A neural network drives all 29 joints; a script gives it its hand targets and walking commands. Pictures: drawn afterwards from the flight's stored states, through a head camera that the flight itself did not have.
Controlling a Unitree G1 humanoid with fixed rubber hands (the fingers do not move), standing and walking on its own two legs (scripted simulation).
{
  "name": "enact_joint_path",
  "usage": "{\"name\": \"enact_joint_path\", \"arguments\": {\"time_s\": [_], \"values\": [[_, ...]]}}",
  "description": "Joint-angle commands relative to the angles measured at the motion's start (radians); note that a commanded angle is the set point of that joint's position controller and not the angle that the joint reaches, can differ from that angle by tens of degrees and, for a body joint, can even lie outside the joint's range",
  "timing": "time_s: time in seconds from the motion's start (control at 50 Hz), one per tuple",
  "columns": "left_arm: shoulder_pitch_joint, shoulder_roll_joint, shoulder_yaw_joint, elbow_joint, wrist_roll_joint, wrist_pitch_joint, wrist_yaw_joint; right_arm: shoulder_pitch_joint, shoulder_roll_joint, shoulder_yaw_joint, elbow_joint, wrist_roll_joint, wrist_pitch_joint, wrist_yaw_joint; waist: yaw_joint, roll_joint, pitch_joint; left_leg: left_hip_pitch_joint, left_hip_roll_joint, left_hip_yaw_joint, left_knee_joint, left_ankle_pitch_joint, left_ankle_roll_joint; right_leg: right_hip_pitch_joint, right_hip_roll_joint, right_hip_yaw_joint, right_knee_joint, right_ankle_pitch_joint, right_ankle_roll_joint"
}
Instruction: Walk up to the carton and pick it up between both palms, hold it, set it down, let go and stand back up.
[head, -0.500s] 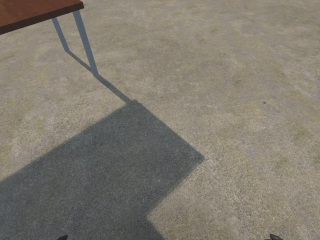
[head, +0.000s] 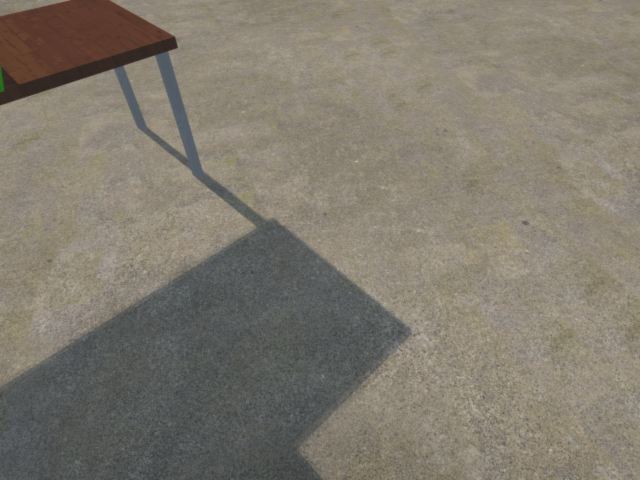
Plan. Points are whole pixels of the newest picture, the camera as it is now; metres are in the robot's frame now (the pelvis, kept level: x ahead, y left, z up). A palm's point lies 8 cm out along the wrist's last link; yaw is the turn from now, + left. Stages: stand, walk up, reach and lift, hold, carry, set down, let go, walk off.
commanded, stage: stand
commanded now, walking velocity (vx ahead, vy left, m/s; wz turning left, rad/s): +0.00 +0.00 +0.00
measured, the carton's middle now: out of the picture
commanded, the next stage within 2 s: walk up in 0.56 s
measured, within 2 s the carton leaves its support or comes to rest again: neither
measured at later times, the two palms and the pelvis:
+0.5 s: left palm out of the picture +0.08 +0.30 -0.10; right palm out of the picture +0.10 -0.29 -0.10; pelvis +0.01 +0.01 +0.02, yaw +0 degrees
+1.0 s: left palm out of the picture +0.05 +0.36 -0.08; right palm out of the picture +0.15 -0.29 -0.08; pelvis +0.03 +0.03 +0.01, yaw +9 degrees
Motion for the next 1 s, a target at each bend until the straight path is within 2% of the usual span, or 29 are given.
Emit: {"name": "enact_joint_path", "arguments": {"time_s": [0.0,0.02,0.04,0.06,0.08,0.12,0.16,0.22,0.26,0.28,0.32,0.36,0.4,0.48,0.5,0.54,0.6,0.66,0.72,0.74,0.76,0.78,0.8,0.82,0.84,0.9,0.92,0.96,0.98], "values": [[-0.057,0.205,0.043,-0.044,-0.009,-0.021,0.008,-0.07,-0.184,-0.043,-0.049,0.005,-0.036,-0.015,0.003,0.057,-0.114,0.047,0.095,-0.1,-0.183,0.098,0.04,0.047,-0.066,0.106,-0.171,0.077,-0.068],[-0.055,0.217,0.039,-0.033,-0.01,-0.025,0.006,-0.058,-0.189,-0.035,-0.014,0.004,-0.036,-0.014,0.01,0.031,-0.135,0.053,0.123,-0.139,-0.209,0.09,0.05,0.077,-0.066,0.084,-0.164,0.095,-0.065],[-0.071,0.223,0.047,-0.036,-0.003,-0.025,0.005,-0.066,-0.174,-0.033,-0.017,0.007,-0.038,-0.019,0.001,0.058,-0.1,0.046,0.122,-0.136,-0.23,0.101,0.038,0.068,-0.063,0.091,-0.163,0.102,-0.068],[-0.054,0.215,0.04,-0.004,-0.003,-0.027,0.003,-0.063,-0.177,-0.038,-0.011,0.002,-0.037,-0.018,0.0,-0.022,-0.123,0.082,0.129,-0.141,-0.222,0.176,0.044,0.079,-0.073,0.08,-0.174,0.112,-0.065],[-0.024,0.217,0.041,-0.003,0.0,-0.032,0.002,-0.07,-0.208,-0.041,-0.015,-0.006,-0.026,-0.022,0.001,0.033,-0.128,0.098,0.116,-0.123,-0.204,0.208,0.05,0.079,-0.069,0.077,-0.177,0.146,-0.06],[-0.047,0.214,0.039,0.006,-0.007,-0.027,0.006,-0.093,-0.173,-0.033,-0.002,0.005,-0.028,-0.017,0.013,-0.006,-0.099,0.064,0.122,-0.13,-0.232,0.161,0.043,0.103,-0.081,0.074,-0.205,0.156,-0.064],[-0.062,0.231,0.042,0.024,-0.004,-0.016,0.007,-0.062,-0.189,-0.043,0.041,0.008,-0.026,-0.015,-0.009,-0.014,-0.074,0.075,0.114,-0.12,-0.242,0.166,0.034,0.094,-0.085,0.082,-0.23,0.164,-0.057],[-0.064,0.204,0.029,0.039,-0.007,-0.02,0.009,-0.09,-0.19,-0.039,0.039,0.013,-0.025,-0.018,0.004,-0.014,-0.098,0.09,0.123,-0.136,-0.259,0.173,0.034,0.12,-0.077,0.071,-0.24,0.147,-0.052],[-0.079,0.227,0.043,0.046,-0.009,-0.024,0.009,-0.08,-0.2,-0.037,0.052,0.013,-0.026,-0.013,-0.006,0.01,-0.096,0.108,0.124,-0.126,-0.271,0.204,0.034,0.128,-0.085,0.083,-0.253,0.18,-0.057],[-0.069,0.226,0.034,0.049,-0.01,-0.021,0.008,-0.101,-0.195,-0.038,0.068,0.014,-0.026,-0.011,0.002,0.063,-0.121,0.123,0.115,-0.132,-0.288,0.199,0.025,0.144,-0.088,0.088,-0.257,0.185,-0.053],[-0.065,0.214,0.044,0.069,-0.002,-0.019,0.013,-0.09,-0.2,-0.043,0.07,0.008,-0.023,-0.014,0.017,0.002,-0.067,0.13,0.117,-0.127,-0.287,0.251,0.023,0.141,-0.091,0.077,-0.28,0.215,-0.052],[-0.095,0.205,0.03,0.072,-0.006,-0.014,0.007,-0.107,-0.204,-0.043,0.064,0.007,-0.027,-0.021,-0.002,0.024,-0.095,0.134,0.114,-0.091,-0.299,0.23,0.014,0.146,-0.088,0.072,-0.281,0.225,-0.036],[-0.09,0.239,0.04,0.093,-0.002,-0.01,0.013,-0.091,-0.18,-0.036,0.078,0.025,-0.02,-0.016,-0.008,-0.055,-0.087,0.155,0.119,-0.116,-0.309,0.23,0.006,0.136,-0.082,0.069,-0.295,0.218,-0.038],[-0.097,0.22,0.035,0.106,-0.001,-0.012,0.015,-0.102,-0.184,-0.034,0.084,0.007,-0.025,-0.019,-0.003,-0.005,-0.115,0.181,0.116,-0.12,-0.326,0.245,0.013,0.162,-0.089,0.073,-0.278,0.191,-0.048],[-0.067,0.24,0.042,0.112,-0.003,-0.012,0.013,-0.093,-0.188,-0.029,0.084,0.011,-0.024,-0.016,0.002,0.039,-0.071,0.163,0.126,-0.111,-0.31,0.271,0.017,0.14,-0.099,0.072,-0.285,0.233,-0.043],[-0.067,0.233,0.046,0.119,-0.007,-0.012,0.007,-0.076,-0.208,-0.04,0.081,0.007,-0.024,-0.016,0.014,0.018,-0.076,0.154,0.116,-0.102,-0.319,0.301,0.011,0.161,-0.099,0.074,-0.281,0.233,-0.041],[-0.079,0.228,0.045,0.112,-0.007,-0.004,0.014,-0.093,-0.19,-0.035,0.08,0.012,-0.025,-0.015,0.008,-0.059,-0.09,0.158,0.123,-0.122,-0.31,0.23,0.021,0.147,-0.088,0.046,-0.289,0.174,-0.038],[-0.083,0.237,0.041,0.12,-0.006,-0.01,0.009,-0.086,-0.211,-0.046,0.101,0.015,-0.018,-0.019,-0.005,0.017,-0.093,0.177,0.108,-0.109,-0.328,0.15,0.001,0.137,-0.095,0.084,-0.318,0.134,-0.038],[-0.102,0.214,0.031,0.114,0.001,-0.005,0.006,-0.122,-0.2,-0.035,0.086,0.014,-0.018,-0.017,-0.004,0.004,-0.051,0.126,0.126,-0.129,-0.333,0.156,0.011,0.127,-0.105,0.068,-0.322,0.135,-0.046],[0.045,0.377,0.155,0.045,0.019,-0.036,-0.006,-0.107,-0.323,-0.108,-0.044,-0.032,0.009,0.042,0.058,-0.085,-0.131,-0.159,0.072,-0.228,-0.205,-0.238,0.085,0.362,-0.104,0.053,-0.26,-0.233,-0.09],[0.127,0.432,0.163,0.069,0.033,-0.052,0.001,-0.198,-0.263,-0.095,-0.081,-0.042,0.028,0.075,0.121,-0.075,-0.087,-0.451,0.007,-0.108,-0.058,-0.274,0.032,0.558,-0.206,0.179,-0.371,-0.401,-0.136],[0.125,0.455,0.18,0.069,0.034,-0.062,0.015,-0.21,-0.217,-0.097,-0.105,-0.058,0.042,0.086,0.111,-0.2,-0.083,-0.547,0.022,-0.064,0.289,-0.143,0.027,0.53,-0.422,0.414,-0.481,-0.459,-0.21],[0.083,0.452,0.178,0.02,0.024,-0.067,0.022,-0.219,-0.244,-0.1,-0.107,-0.053,0.048,0.093,0.104,-0.121,-0.045,-0.523,0.109,-0.104,0.359,-0.089,0.007,0.432,-0.497,0.386,-0.494,-0.344,-0.251],[0.074,0.409,0.168,0.005,0.02,-0.076,0.028,-0.187,-0.26,-0.114,-0.117,-0.052,0.043,0.101,0.078,-0.024,-0.052,-0.493,0.133,-0.121,0.346,-0.073,-0.008,0.385,-0.495,0.365,-0.48,-0.271,-0.265],[0.037,0.383,0.17,-0.017,0.021,-0.084,0.028,-0.148,-0.267,-0.119,-0.12,-0.045,0.041,0.114,0.045,-0.009,-0.044,-0.478,0.164,-0.143,0.351,-0.075,-0.014,0.381,-0.47,0.301,-0.477,-0.217,-0.259],[-0.08,0.403,0.18,-0.068,0.022,-0.096,0.023,-0.08,-0.258,-0.138,-0.133,-0.016,0.045,0.147,0.0,-0.166,-0.074,-0.313,0.184,-0.143,0.301,-0.061,-0.015,0.236,-0.38,0.09,-0.48,-0.24,-0.226],[-0.012,0.387,0.178,-0.057,0.027,-0.102,0.023,-0.134,-0.241,-0.138,-0.144,-0.009,0.048,0.154,0.033,-0.109,0.004,-0.376,0.167,-0.112,0.234,-0.048,-0.021,0.244,-0.366,0.064,-0.456,-0.185,-0.224],[0.012,0.413,0.182,-0.061,0.021,-0.104,0.019,-0.156,-0.236,-0.133,-0.156,0.004,0.049,0.158,0.054,-0.184,0.036,-0.346,0.162,-0.068,0.183,0.002,-0.031,0.207,-0.34,-0.021,-0.456,-0.179,-0.213],[-0.017,0.411,0.19,-0.066,0.028,-0.106,0.011,-0.133,-0.229,-0.134,-0.164,-0.006,0.048,0.16,0.019,-0.17,0.026,-0.316,0.169,-0.059,0.155,0.045,-0.023,0.192,-0.343,-0.03,-0.455,-0.159,-0.213]]}}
